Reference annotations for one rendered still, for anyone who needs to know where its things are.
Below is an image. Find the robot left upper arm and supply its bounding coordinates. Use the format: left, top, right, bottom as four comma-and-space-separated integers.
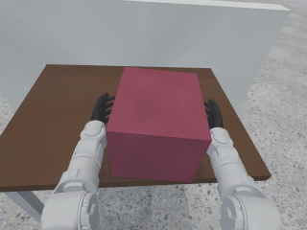
41, 190, 100, 230

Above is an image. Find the carton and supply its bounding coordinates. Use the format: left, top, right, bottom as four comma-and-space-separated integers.
106, 66, 212, 183

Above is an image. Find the right robot forearm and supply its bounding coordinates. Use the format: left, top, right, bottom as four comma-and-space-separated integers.
206, 127, 282, 230

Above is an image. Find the table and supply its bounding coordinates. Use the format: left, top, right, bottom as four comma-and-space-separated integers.
0, 64, 272, 224

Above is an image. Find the robot right upper arm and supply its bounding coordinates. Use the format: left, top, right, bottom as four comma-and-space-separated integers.
220, 194, 282, 230

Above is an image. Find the right robot hand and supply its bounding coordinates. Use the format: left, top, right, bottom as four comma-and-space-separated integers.
203, 99, 224, 129

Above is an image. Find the left robot forearm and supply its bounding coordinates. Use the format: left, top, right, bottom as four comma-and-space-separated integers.
40, 120, 107, 230

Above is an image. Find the left robot hand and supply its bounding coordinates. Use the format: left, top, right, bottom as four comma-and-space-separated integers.
90, 93, 116, 124

